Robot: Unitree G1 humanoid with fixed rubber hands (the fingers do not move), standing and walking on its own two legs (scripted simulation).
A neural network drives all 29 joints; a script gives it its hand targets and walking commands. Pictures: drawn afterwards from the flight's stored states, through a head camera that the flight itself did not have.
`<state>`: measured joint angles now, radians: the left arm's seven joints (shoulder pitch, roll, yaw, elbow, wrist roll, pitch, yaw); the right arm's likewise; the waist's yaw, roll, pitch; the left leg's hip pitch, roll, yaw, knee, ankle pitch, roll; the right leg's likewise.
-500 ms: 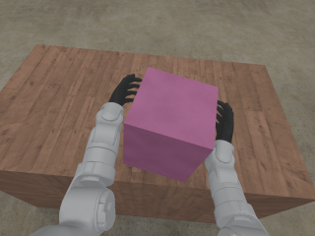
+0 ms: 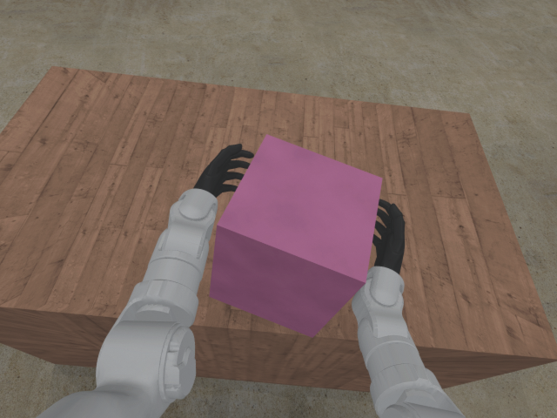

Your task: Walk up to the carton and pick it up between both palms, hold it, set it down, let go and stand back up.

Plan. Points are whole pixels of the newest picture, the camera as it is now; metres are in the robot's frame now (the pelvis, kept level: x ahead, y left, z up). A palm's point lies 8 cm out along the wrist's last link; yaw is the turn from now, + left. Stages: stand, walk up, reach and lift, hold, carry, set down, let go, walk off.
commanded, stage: set down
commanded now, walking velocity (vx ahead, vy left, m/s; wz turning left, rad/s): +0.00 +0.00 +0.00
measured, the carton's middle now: (290, 240) +0.37 -0.05 -0.01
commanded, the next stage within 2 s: none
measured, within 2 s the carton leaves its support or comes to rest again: rests again in 1.04 s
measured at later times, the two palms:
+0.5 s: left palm (213, 190) +0.43 +0.07 +0.05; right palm (386, 262) +0.31 -0.18 +0.01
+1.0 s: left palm (204, 198) +0.43 +0.08 +0.04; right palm (379, 262) +0.31 -0.17 +0.01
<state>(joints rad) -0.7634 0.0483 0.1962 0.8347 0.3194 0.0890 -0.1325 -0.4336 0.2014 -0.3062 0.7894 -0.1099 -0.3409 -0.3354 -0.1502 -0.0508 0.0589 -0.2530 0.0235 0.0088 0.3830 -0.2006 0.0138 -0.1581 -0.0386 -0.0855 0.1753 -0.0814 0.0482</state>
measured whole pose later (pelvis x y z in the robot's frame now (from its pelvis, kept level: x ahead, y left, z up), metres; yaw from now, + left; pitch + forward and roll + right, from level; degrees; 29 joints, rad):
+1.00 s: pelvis -0.02 +0.00 +0.00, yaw +0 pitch +10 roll -2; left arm -0.87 0.08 0.31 1.06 0.42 -0.09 -0.16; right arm -0.57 0.24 -0.53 1.01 -0.29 -0.53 -0.35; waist -0.15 -0.08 -0.02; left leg -0.42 0.03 0.00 0.40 -0.16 0.01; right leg -0.32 -0.03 -0.10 0.19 -0.05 0.04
